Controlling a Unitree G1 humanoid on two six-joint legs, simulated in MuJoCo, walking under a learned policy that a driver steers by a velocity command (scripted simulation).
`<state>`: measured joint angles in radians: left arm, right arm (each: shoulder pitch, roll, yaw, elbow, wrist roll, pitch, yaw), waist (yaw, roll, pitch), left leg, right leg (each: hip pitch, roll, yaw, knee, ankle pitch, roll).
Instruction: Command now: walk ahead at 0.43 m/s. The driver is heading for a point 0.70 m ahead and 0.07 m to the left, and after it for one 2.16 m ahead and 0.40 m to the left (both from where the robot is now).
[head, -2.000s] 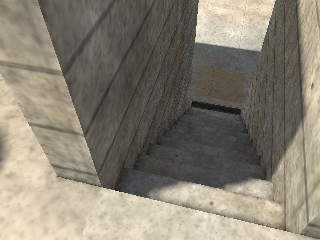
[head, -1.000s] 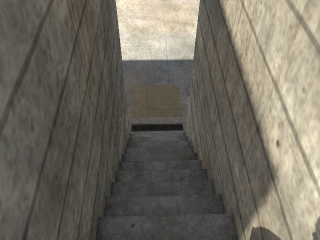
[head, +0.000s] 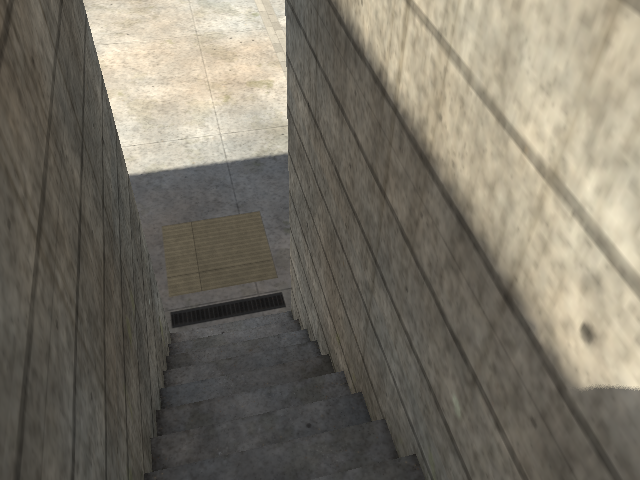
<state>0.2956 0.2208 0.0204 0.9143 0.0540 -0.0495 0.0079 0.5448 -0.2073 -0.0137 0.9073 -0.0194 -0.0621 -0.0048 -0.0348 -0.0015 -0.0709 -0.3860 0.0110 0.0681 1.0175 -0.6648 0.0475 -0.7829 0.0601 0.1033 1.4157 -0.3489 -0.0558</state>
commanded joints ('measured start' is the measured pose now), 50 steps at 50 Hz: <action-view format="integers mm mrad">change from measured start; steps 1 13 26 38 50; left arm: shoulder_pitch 13 85 89 105 42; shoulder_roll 12 27 74 126 -51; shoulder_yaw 5 26 34 41 -9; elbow -43 -27 67 59 44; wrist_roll -6 -43 -83 -14 24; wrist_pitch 58 32 -45 -10 41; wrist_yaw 19 35 70 40 -28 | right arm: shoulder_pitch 19 -32 -322 -180 -176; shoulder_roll -126 -111 -70 -122 -106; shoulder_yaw -21 -58 -47 -79 -3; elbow -24 25 -113 -60 58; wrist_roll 25 20 -15 5 47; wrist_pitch -16 -36 55 9 -61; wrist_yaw -20 -30 -25 -28 -9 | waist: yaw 85 108 -57 -44 178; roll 58 179 -84 -125 110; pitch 153 49 170 124 88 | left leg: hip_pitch -148 -76 -338 255 -318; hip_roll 251 47 -36 64 195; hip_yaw -371 -71 -302 -125 -379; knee -401 314 129 -325 -457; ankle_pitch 540 419 1133 903 643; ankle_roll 116 110 -121 -7 163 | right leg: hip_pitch -35 630 95 217 203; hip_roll -14 -36 -227 -213 -56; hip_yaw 3 -177 178 76 -98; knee -11 -858 -857 -179 -74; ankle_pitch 241 958 -188 157 601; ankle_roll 58 36 -152 -154 58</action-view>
